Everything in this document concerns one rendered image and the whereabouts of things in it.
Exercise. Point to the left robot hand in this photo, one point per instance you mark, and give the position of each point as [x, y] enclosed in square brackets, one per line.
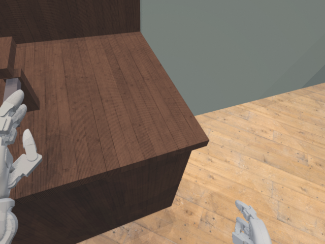
[11, 114]

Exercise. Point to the tap lever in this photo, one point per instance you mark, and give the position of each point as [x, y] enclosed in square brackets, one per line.
[12, 85]

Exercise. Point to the counter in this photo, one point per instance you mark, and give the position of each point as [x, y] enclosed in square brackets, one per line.
[114, 133]

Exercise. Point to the right robot hand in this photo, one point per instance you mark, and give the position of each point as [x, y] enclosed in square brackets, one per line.
[255, 232]

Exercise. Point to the robot left forearm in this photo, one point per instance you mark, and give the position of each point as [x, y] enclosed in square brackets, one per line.
[8, 221]

